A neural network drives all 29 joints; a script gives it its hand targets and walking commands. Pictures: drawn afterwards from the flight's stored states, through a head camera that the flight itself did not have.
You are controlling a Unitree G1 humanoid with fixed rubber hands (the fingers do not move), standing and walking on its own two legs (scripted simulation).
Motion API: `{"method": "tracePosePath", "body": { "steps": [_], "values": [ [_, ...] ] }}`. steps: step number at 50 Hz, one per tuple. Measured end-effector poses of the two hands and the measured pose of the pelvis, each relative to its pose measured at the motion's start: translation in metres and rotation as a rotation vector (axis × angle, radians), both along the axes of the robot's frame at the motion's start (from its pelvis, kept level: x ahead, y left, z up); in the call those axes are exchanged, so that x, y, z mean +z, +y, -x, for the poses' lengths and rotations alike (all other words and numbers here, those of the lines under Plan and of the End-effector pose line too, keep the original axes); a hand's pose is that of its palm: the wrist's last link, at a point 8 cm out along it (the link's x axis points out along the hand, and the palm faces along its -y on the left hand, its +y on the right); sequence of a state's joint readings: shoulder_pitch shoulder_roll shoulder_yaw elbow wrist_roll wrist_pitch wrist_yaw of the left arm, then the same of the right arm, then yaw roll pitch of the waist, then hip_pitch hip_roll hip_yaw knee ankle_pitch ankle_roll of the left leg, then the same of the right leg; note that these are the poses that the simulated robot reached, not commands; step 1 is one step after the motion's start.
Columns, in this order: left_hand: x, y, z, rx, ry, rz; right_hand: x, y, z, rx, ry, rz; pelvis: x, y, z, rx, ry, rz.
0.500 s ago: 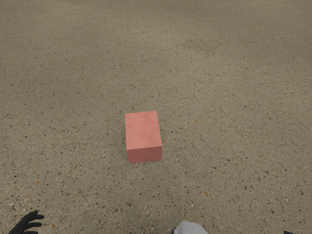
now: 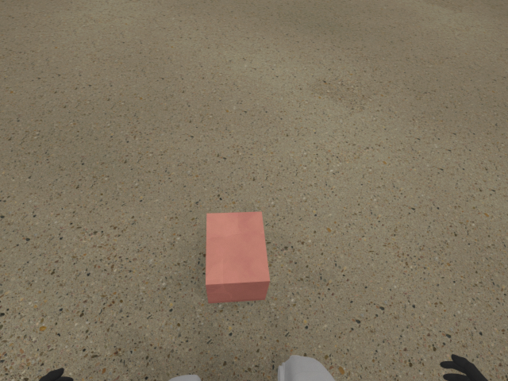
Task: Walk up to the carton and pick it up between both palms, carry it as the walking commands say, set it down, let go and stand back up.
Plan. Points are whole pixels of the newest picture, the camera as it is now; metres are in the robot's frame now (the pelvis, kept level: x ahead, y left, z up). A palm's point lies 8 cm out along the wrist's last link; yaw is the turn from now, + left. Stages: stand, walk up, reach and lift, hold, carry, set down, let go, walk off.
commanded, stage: walk up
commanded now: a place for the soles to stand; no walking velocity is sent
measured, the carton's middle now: (235, 256) +0.62 +0.03 -0.67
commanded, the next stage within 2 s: none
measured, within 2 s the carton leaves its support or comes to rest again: neither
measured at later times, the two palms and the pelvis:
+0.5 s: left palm (63, 334) +0.20 +0.31 -0.09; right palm (438, 340) +0.19 -0.34 -0.10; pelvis +0.10 -0.01 -0.01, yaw +0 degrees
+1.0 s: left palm (60, 319) +0.22 +0.32 -0.08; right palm (431, 317) +0.22 -0.33 -0.08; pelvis +0.11 -0.01 +0.02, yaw +1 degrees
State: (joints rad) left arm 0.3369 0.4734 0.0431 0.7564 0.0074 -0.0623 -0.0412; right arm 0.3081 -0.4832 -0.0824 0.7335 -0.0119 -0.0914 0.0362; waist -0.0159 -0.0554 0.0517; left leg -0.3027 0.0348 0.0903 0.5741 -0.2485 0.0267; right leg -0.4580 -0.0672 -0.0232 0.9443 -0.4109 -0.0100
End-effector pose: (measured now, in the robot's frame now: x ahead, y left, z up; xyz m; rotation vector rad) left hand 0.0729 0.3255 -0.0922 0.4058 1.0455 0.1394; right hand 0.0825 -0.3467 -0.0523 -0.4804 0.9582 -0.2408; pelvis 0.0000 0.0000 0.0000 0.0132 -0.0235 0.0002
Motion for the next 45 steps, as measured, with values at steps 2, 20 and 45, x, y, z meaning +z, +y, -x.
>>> {"method": "tracePosePath", "body": {
  "steps": [2, 20, 45],
  "values": [
    [0.004, -0.006, -0.025, -0.022, -0.013, 0.003, 0.0, -0.007, 0.001, -0.023, 0.019, 0.002, 0.002, -0.003, -0.012, -0.003, 0.001, 0.003],
    [0.01, -0.004, -0.118, 0.042, -0.057, -0.087, -0.061, 0.004, -0.077, -0.034, 0.14, -0.081, -0.014, -0.015, -0.084, 0.006, 0.0, 0.006],
    [0.008, -0.014, -0.141, 0.1, 0.054, -0.014, -0.027, 0.023, -0.156, -0.052, 0.109, -0.113, 0.018, -0.008, -0.111, -0.002, -0.014, 0.012]
  ]
}}
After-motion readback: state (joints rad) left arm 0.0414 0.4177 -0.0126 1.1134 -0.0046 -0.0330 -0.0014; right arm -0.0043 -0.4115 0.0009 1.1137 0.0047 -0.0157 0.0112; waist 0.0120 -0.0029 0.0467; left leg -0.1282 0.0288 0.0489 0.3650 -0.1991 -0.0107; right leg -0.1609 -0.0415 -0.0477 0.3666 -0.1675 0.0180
